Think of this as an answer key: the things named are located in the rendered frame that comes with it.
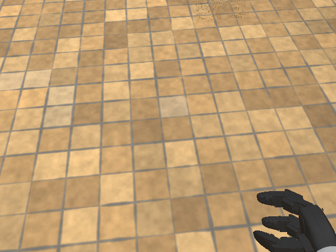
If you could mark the robot right hand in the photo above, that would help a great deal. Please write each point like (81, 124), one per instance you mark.
(309, 233)

